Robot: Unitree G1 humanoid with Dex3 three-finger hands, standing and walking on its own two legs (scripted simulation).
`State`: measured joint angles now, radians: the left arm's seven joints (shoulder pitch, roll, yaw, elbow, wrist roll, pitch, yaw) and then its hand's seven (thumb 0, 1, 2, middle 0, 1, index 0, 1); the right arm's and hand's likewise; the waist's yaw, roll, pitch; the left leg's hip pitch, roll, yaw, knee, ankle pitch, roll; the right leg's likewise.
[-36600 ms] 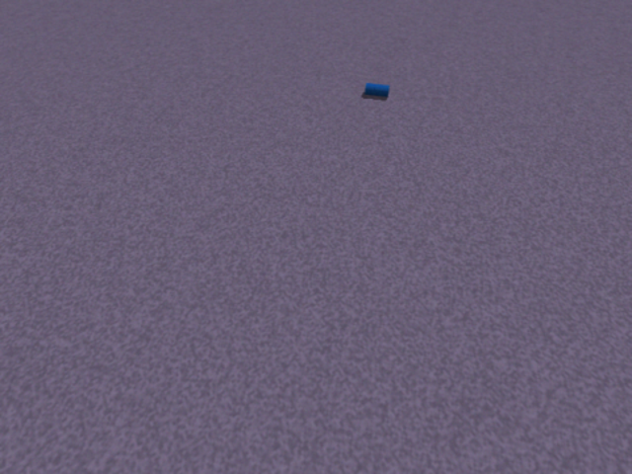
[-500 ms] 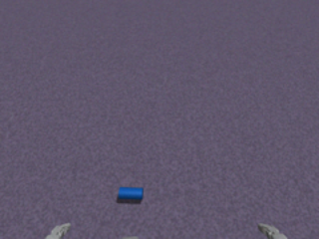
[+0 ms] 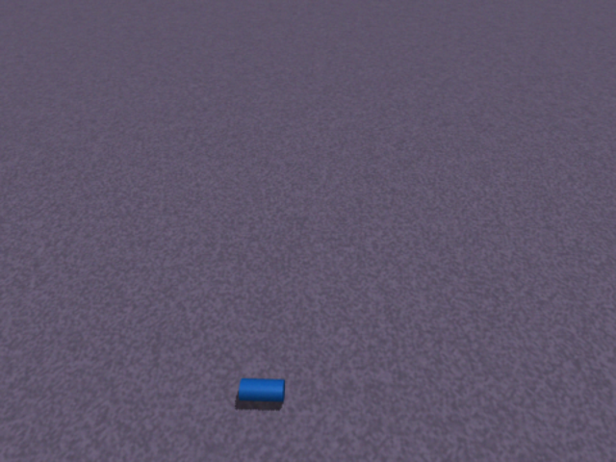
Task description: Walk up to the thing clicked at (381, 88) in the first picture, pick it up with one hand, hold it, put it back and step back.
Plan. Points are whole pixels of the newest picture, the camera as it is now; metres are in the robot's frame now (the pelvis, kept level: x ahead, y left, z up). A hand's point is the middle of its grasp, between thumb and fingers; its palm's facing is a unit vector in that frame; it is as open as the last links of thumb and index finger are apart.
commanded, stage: stand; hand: left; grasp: from above
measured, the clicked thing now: (262, 389) +0.48 +0.17 -0.74
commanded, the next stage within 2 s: step back in 1.74 s
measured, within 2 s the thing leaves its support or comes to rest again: neither
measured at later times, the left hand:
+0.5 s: hand out of the picture +0.05 +0.22 -0.16, palm faces +0.01 -0.94 -0.33, open 7.4 cm
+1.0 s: hand out of the picture +0.08 +0.21 -0.16, palm faces +0.00 -0.95 -0.31, open 7.4 cm
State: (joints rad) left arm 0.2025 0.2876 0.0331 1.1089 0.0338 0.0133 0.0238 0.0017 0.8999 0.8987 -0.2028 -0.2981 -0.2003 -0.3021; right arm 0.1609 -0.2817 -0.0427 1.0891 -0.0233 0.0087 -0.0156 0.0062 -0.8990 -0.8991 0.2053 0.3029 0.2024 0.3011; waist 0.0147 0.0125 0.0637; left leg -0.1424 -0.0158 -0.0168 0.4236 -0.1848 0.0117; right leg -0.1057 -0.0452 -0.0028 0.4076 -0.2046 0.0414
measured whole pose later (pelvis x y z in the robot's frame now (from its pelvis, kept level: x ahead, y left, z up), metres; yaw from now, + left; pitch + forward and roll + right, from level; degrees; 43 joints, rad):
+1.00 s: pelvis +0.02 -0.02 +0.01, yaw -1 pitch -4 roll +0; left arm 0.13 0.29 0.03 1.15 0.02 0.00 0.01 0.00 0.90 0.90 -0.20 -0.30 -0.20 -0.30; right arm 0.13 -0.30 -0.01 1.14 -0.01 0.00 -0.01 0.00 -0.90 -0.90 0.20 0.30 0.20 0.30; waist 0.00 0.01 0.06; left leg -0.11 0.02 -0.02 0.34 -0.17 -0.02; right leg -0.08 -0.01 0.00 0.34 -0.19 0.01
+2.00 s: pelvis -0.01 +0.00 -0.01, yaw +0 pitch -2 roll +0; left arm 0.06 0.38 0.06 0.98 0.02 0.04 0.01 0.00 0.90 0.90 -0.20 -0.30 -0.20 -0.30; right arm 0.10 -0.40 -0.05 1.00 0.00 0.05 0.01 0.00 -0.90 -0.90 0.20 0.30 0.20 0.30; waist -0.02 -0.01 0.15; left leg -0.31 -0.03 -0.02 0.74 -0.38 0.04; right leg -0.30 -0.04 0.00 0.59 -0.27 0.02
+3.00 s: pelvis -0.25 +0.02 -0.01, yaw -1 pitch -2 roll -1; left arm 0.12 0.39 0.08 0.80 0.01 0.07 0.01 0.00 0.90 0.90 -0.20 -0.30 -0.20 -0.30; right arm 0.18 -0.36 -0.04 0.87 -0.03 0.03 -0.01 0.01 -0.90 -0.90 0.21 0.30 0.20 0.30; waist -0.02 -0.03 0.17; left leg -0.29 0.00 -0.03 0.61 -0.28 0.03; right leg -0.48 0.11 0.13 1.16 -0.52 -0.02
